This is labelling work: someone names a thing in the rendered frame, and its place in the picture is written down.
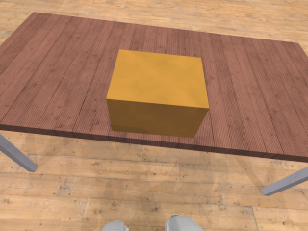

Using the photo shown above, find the carton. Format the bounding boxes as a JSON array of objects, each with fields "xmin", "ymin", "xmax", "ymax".
[{"xmin": 106, "ymin": 49, "xmax": 210, "ymax": 138}]

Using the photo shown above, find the left robot thigh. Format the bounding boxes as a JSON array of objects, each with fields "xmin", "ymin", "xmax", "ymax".
[{"xmin": 101, "ymin": 221, "xmax": 129, "ymax": 231}]

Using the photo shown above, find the robot thigh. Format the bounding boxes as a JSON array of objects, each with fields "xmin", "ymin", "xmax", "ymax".
[
  {"xmin": 165, "ymin": 216, "xmax": 203, "ymax": 231},
  {"xmin": 101, "ymin": 221, "xmax": 129, "ymax": 231}
]

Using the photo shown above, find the table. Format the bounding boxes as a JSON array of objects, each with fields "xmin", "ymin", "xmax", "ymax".
[{"xmin": 0, "ymin": 12, "xmax": 308, "ymax": 196}]

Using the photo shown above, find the right robot thigh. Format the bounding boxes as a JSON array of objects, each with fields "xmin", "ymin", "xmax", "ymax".
[{"xmin": 165, "ymin": 216, "xmax": 203, "ymax": 231}]

